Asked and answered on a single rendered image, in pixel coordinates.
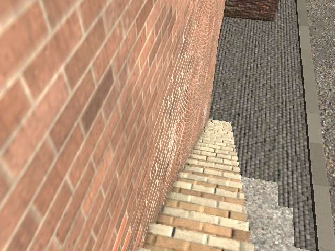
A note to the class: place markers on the stairs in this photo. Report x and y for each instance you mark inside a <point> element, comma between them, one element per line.
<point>205,210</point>

